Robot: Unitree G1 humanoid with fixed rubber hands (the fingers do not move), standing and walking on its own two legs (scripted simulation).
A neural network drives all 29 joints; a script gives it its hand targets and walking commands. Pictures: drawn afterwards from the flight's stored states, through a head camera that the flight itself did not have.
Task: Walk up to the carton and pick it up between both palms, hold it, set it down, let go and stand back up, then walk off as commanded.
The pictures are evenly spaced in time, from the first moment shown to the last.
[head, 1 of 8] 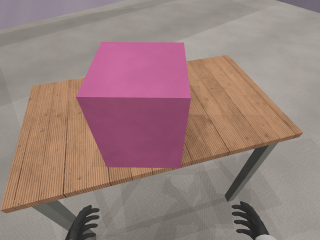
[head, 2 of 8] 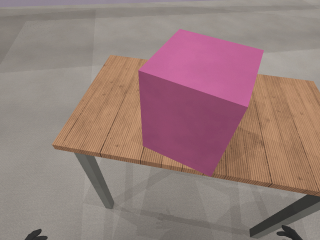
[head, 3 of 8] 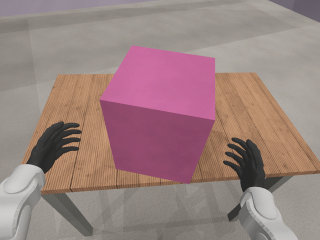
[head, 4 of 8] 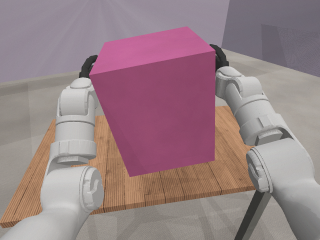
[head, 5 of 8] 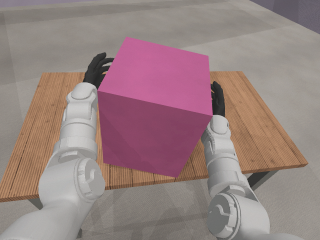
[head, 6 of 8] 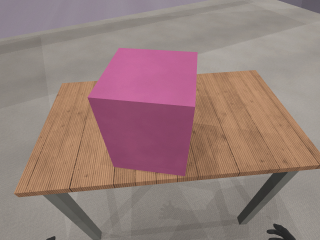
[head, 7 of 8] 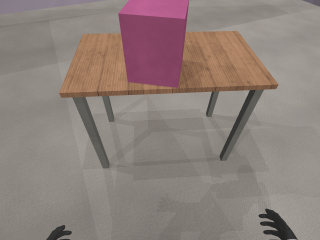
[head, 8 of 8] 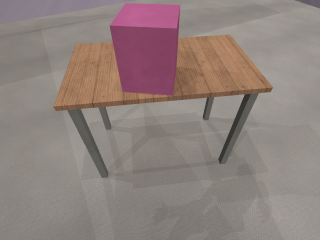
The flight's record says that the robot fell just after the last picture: no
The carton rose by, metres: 0.23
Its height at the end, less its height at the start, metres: +0.00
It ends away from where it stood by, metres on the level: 0.01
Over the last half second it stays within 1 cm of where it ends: yes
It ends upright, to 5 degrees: yes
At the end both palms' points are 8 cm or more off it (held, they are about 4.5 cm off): yes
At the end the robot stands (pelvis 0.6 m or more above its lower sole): yes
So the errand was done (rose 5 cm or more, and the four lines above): yes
